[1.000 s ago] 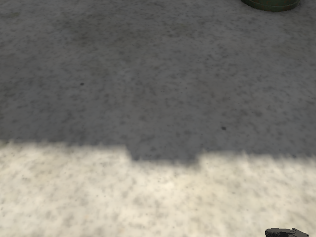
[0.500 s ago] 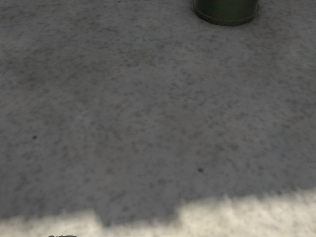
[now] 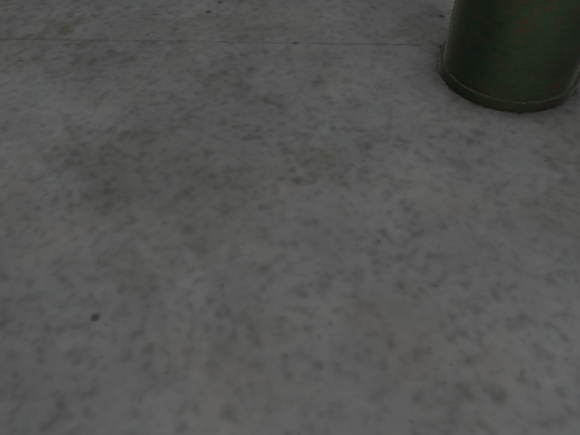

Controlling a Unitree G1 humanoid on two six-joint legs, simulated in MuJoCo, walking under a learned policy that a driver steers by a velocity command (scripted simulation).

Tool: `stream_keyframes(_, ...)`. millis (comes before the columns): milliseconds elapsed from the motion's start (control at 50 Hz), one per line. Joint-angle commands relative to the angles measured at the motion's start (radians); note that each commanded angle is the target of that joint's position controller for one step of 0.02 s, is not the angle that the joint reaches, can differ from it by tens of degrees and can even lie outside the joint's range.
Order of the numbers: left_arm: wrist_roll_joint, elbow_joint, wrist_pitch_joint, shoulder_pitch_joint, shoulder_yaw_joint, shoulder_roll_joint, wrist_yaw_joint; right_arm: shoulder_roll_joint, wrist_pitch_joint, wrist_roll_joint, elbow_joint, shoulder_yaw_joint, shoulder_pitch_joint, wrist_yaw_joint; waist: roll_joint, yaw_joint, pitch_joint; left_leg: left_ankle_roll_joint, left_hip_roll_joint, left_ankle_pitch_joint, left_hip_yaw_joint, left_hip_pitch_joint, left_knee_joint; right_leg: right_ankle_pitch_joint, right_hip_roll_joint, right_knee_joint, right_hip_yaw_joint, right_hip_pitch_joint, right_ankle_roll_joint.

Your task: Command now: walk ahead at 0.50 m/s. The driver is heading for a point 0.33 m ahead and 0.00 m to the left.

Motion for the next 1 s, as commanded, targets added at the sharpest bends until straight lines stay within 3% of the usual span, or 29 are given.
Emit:
stream_keyframes(20,-0.005,-0.008,0.007,0.059,0.037,0.168,0.008,-0.057,-0.022,0.006,-0.102,-0.003,-0.152,0.019,-0.098,0.009,0.083,0.019,-0.023,-0.033,0.016,-0.040,-0.065,0.316,-0.307,-0.017,0.127,0.032,-0.137)
stream_keyframes(80,-0.007,-0.006,0.021,0.033,0.046,0.189,0.014,-0.095,-0.030,0.007,-0.101,-0.016,-0.098,0.031,-0.128,-0.044,0.041,0.059,-0.061,-0.142,0.040,0.076,-0.102,0.532,-0.330,0.083,0.126,0.091,-0.111)
stream_keyframes(100,-0.009,-0.012,0.026,0.008,0.047,0.194,0.015,-0.120,-0.032,0.004,-0.076,-0.030,-0.008,0.029,-0.139,-0.098,-0.014,0.080,-0.095,-0.148,0.072,0.215,-0.119,0.698,-0.309,0.181,0.103,0.080,-0.095)
stream_keyframes(120,-0.005,-0.019,0.030,-0.002,0.038,0.172,0.016,-0.167,-0.031,0.001,-0.022,-0.056,0.161,0.022,-0.122,-0.172,-0.116,0.112,-0.105,-0.119,0.075,0.454,-0.118,0.750,-0.256,0.367,0.065,0.008,-0.067)
stream_keyframes(140,0.017,-0.047,0.029,0.006,0.022,0.140,0.019,-0.245,-0.030,-0.020,0.012,-0.076,0.338,0.012,-0.008,-0.222,-0.264,0.179,0.089,0.001,-0.141,0.768,-0.080,0.468,-0.184,0.687,0.022,-0.211,-0.025)
stream_keyframes(160,0.016,-0.036,0.008,0.142,-0.014,0.006,0.008,-0.285,-0.023,-0.023,0.028,-0.079,0.355,0.016,0.254,-0.141,-0.384,0.346,0.309,0.004,-0.586,1.065,-0.180,-0.292,0.013,1.022,0.051,-0.590,0.044)
stream_keyframes(180,-0.004,-0.020,-0.012,0.086,0.010,0.116,0.005,-0.189,-0.022,-0.014,0.016,-0.053,0.343,0.016,0.137,-0.182,-0.368,0.316,0.283,0.070,-0.592,1.024,-0.218,-0.377,-0.021,1.135,0.196,-0.657,0.037)
stream_keyframes(200,-0.026,-0.047,-0.021,0.003,0.024,0.157,0.005,-0.156,-0.024,-0.014,0.001,-0.040,0.253,0.012,0.102,-0.162,-0.233,0.281,0.255,0.229,-0.416,0.889,-0.216,-0.319,-0.061,1.150,0.179,-0.698,0.033)
stream_keyframes(220,-0.022,-0.054,-0.020,-0.039,0.023,0.150,0.013,-0.133,-0.026,-0.017,-0.012,-0.031,0.175,0.013,0.014,-0.125,-0.162,0.259,0.214,0.362,-0.292,0.745,-0.229,-0.249,-0.115,1.105,0.140,-0.663,0.042)
stream_keyframes(240,-0.009,-0.056,-0.010,-0.063,0.031,0.143,0.021,-0.106,-0.027,-0.019,-0.013,-0.025,0.129,0.015,-0.015,-0.098,-0.107,0.245,0.181,0.402,-0.218,0.626,-0.259,-0.208,-0.142,1.044,0.124,-0.625,0.050)
stream_keyframes(280,-0.003,-0.048,0.021,-0.026,0.029,0.096,0.025,-0.073,-0.031,-0.035,0.002,-0.013,0.101,0.017,0.022,-0.046,-0.097,0.232,0.140,0.447,-0.138,0.490,-0.307,-0.156,-0.168,0.953,0.124,-0.496,0.056)
stream_keyframes(300,0.000,-0.044,0.032,-0.012,0.024,0.070,0.027,-0.070,-0.033,-0.039,0.012,-0.009,0.095,0.015,0.025,-0.029,-0.095,0.238,0.129,0.483,-0.101,0.447,-0.319,-0.135,-0.168,0.897,0.117,-0.459,0.065)
stream_keyframes(340,0.008,-0.060,0.044,-0.045,0.020,0.056,0.033,-0.099,-0.030,-0.040,0.027,-0.013,0.076,0.003,0.043,-0.015,-0.092,0.239,0.108,0.523,-0.042,0.412,-0.329,-0.069,-0.165,0.739,0.102,-0.433,0.080)
stream_keyframes(400,0.012,-0.073,0.054,-0.119,0.014,0.064,0.032,-0.135,-0.011,-0.033,0.048,-0.019,0.088,-0.012,0.047,-0.041,-0.121,0.216,0.086,0.462,0.003,0.414,-0.334,0.079,-0.148,0.560,0.077,-0.360,0.086)
stream_keyframes(480,0.011,-0.082,0.070,-0.190,0.022,0.091,0.031,-0.125,0.012,-0.026,0.084,-0.012,0.108,-0.016,0.042,-0.061,-0.085,0.200,0.097,0.182,-0.031,0.421,-0.330,0.103,-0.139,0.434,0.082,-0.318,0.072)
stream_keyframes(520,0.022,-0.072,0.068,-0.184,0.026,0.093,0.030,-0.106,0.020,-0.011,0.093,-0.004,0.097,-0.019,0.025,-0.037,-0.066,0.157,0.065,0.001,-0.036,0.402,-0.281,0.180,-0.125,0.288,0.067,-0.233,0.047)
stream_keyframes(540,0.032,-0.071,0.066,-0.183,0.031,0.117,0.032,-0.082,0.021,-0.012,0.106,0.004,0.137,-0.019,-0.013,-0.043,-0.060,0.111,0.025,-0.108,-0.032,0.391,-0.248,0.314,-0.155,0.221,0.102,-0.179,0.030)
stream_keyframes(560,0.032,-0.076,0.066,-0.186,0.039,0.166,0.038,-0.065,0.019,-0.032,0.112,0.008,0.187,-0.020,-0.090,-0.085,-0.073,0.066,-0.039,-0.237,0.003,0.358,-0.187,0.494,-0.222,0.235,0.163,-0.116,0.005)
stream_keyframes(580,0.023,-0.071,0.070,-0.222,0.039,0.179,0.040,-0.042,0.021,-0.035,0.132,0.009,0.282,-0.022,-0.209,-0.156,-0.083,0.033,-0.096,-0.377,0.040,0.332,-0.192,0.482,-0.258,0.254,0.198,-0.106,-0.056)
stream_keyframes(600,0.013,-0.068,0.073,-0.249,0.030,0.120,0.032,-0.045,0.030,-0.035,0.133,0.013,0.252,-0.030,-0.208,-0.134,-0.076,0.015,-0.097,-0.370,0.053,0.390,-0.204,0.312,-0.233,0.232,0.193,-0.176,-0.057)
stream_keyframes(620,0.011,-0.067,0.074,-0.265,0.025,0.093,0.026,-0.073,0.043,-0.029,0.128,0.007,0.202,-0.035,-0.171,-0.114,-0.040,0.010,-0.095,-0.350,0.056,0.402,-0.203,0.230,-0.198,0.222,0.174,-0.221,-0.031)
stream_keyframes(680,0.015,-0.048,0.060,-0.262,0.026,0.105,0.021,-0.086,0.066,-0.025,0.134,0.003,0.180,-0.044,-0.121,-0.103,-0.041,0.016,-0.077,-0.276,0.043,0.422,-0.196,0.297,-0.161,0.250,0.137,-0.212,-0.003)
stream_keyframes(780,0.009,-0.014,0.060,-0.257,0.024,0.101,0.026,-0.085,0.066,-0.018,0.155,0.000,0.173,-0.045,-0.078,-0.090,-0.073,0.009,-0.065,-0.174,0.040,0.452,-0.177,0.426,-0.151,0.291,0.122,-0.158,-0.019)
stream_keyframes(1000,0.009,0.030,0.080,-0.286,0.021,0.089,0.029,-0.073,0.076,-0.019,0.205,0.003,0.200,-0.053,-0.046,-0.088,-0.028,-0.002,-0.060,-0.222,0.046,0.449,-0.185,0.324,-0.126,0.278,0.101,-0.172,-0.016)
